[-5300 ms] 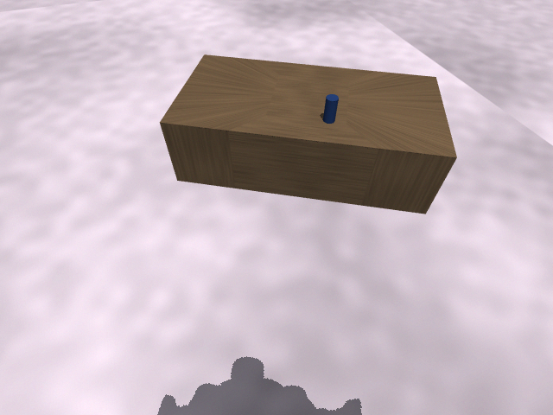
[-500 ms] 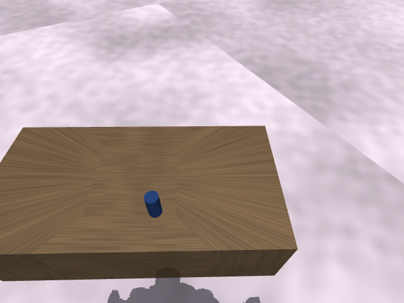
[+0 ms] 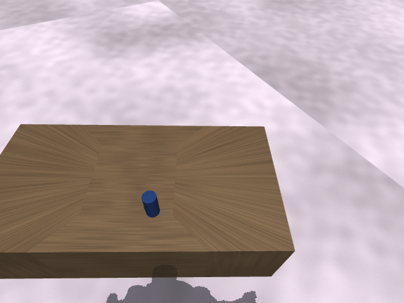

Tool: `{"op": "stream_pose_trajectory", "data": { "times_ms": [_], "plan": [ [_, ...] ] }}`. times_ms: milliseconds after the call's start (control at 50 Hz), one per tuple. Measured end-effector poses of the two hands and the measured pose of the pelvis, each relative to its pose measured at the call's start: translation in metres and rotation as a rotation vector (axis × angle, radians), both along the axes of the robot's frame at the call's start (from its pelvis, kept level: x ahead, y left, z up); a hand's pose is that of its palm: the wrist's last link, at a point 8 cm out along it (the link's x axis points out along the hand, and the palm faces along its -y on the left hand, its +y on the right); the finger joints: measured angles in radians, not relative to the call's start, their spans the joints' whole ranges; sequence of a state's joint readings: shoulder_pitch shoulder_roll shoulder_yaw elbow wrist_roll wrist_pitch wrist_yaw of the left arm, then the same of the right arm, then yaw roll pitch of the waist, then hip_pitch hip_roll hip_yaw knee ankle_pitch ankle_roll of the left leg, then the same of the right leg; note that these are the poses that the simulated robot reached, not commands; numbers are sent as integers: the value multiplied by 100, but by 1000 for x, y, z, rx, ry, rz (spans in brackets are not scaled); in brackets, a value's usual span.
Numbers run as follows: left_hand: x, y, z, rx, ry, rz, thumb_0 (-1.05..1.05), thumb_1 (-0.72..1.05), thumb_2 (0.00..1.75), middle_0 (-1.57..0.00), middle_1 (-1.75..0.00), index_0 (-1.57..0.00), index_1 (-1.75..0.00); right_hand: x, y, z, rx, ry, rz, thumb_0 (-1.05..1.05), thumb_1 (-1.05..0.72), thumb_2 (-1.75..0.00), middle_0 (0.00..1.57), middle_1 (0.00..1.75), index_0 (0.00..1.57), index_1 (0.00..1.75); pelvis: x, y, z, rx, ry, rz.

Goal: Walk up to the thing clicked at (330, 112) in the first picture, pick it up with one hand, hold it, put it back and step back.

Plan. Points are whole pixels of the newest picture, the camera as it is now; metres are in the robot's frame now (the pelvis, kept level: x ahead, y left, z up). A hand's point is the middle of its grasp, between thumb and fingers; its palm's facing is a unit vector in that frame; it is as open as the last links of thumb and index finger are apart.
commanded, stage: stand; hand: left
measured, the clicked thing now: (151, 204) +0.50 +0.20 -0.37
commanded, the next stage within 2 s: go down in 1.90 s
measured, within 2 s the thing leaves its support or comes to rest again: neither
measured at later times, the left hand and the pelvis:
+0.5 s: hand out of the picture +0.07 +0.25 -0.16, palm faces -0.03 -0.94 -0.34, open 7.3 cm; pelvis +0.00 +0.00 +0.00, yaw +0 degrees
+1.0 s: hand out of the picture +0.08 +0.25 -0.16, palm faces -0.03 -0.94 -0.34, open 7.3 cm; pelvis +0.00 -0.01 +0.00, yaw +0 degrees
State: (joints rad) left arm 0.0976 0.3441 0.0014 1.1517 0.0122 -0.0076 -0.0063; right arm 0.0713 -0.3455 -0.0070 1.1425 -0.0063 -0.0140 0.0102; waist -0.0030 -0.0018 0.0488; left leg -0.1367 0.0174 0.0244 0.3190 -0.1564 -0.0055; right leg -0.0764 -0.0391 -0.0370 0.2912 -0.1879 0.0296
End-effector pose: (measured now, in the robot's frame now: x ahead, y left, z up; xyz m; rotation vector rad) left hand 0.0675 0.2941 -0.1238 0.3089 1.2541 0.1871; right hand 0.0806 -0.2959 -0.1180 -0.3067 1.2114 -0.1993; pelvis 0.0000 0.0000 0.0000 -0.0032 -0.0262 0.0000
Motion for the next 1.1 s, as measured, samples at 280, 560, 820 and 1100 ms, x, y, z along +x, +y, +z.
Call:
{"op": "stream_pose_trajectory", "data": {
  "times_ms": [280, 560, 820, 1100],
  "plan": [
    [3, -1, 2, 6, -15, -6, 0, 91, 90, -20, -30, -21, -29, -5, -3, -1, 0, 4, -4, 0, -90, -89, 20, 30, 20, 30, 0, -3, 0, -2, -5, 0],
    [1, 0, 4, 13, -4, 2, 0, 91, 90, -20, -30, -21, -29, -12, -2, -5, 7, 30, 0, 0, -90, -89, 20, 30, 20, 30, 2, -4, 0, 1, -4, 0],
    [1, -2, 3, 10, -4, 0, 0, 91, 90, -20, -30, -21, -30, -6, -5, -3, 1, 21, 5, 0, -90, -89, 20, 30, 20, 30, 4, -5, 0, -1, -3, 1],
    [4, -3, 3, 8, -12, -3, 0, 91, 90, -20, -30, -21, -30, -4, -6, -1, -4, 11, 5, 0, -90, -89, 20, 30, 20, 30, 5, -5, 0, 0, -4, -1]
  ]
}}
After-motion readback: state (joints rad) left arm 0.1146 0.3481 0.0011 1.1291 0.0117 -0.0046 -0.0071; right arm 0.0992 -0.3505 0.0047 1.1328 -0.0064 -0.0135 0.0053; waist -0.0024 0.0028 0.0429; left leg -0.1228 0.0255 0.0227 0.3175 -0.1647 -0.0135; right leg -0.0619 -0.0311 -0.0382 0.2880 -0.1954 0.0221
